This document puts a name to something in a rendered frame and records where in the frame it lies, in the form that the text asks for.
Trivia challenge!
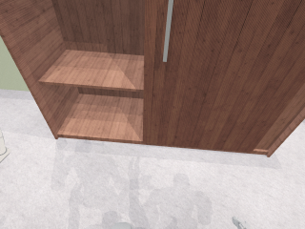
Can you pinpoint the wardrobe door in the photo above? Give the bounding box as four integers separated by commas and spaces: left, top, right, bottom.
255, 83, 305, 150
142, 0, 305, 153

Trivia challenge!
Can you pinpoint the left robot hand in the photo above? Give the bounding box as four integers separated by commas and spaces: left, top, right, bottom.
0, 128, 11, 162

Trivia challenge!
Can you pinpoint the handle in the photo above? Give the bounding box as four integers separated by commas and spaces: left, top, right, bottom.
163, 0, 173, 62

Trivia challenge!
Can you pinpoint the right robot hand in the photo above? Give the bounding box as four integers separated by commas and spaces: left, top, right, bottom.
232, 217, 252, 229

